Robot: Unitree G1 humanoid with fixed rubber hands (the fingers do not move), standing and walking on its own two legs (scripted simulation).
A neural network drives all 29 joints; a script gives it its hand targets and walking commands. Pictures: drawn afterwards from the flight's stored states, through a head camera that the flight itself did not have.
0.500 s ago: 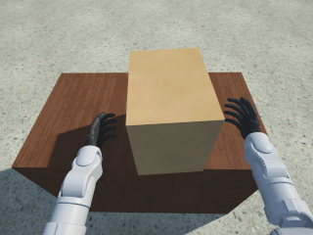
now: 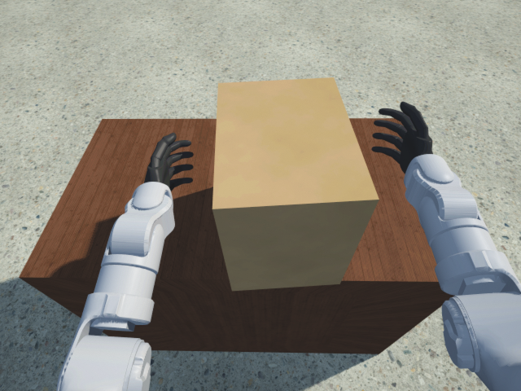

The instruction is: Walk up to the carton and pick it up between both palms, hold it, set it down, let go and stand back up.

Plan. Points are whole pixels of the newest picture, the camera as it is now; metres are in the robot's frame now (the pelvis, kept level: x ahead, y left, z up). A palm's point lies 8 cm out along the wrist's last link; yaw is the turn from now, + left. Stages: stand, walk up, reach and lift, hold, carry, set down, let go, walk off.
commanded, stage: reach and lift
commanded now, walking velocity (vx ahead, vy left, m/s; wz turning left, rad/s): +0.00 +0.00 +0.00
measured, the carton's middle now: (281, 187) +0.45 -0.01 +0.01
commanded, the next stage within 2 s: none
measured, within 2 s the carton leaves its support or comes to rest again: neither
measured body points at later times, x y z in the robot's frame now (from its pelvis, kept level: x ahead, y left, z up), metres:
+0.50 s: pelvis +0.00 +0.01 +0.00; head +0.05 +0.01 +0.44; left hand +0.42 +0.20 +0.08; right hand +0.44 -0.21 +0.09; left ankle +0.02 +0.18 -0.74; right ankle -0.01 -0.12 -0.74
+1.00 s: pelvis +0.01 +0.03 -0.01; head +0.09 +0.03 +0.43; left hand +0.44 +0.20 +0.02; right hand +0.45 -0.20 +0.04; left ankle +0.02 +0.18 -0.74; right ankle -0.01 -0.12 -0.74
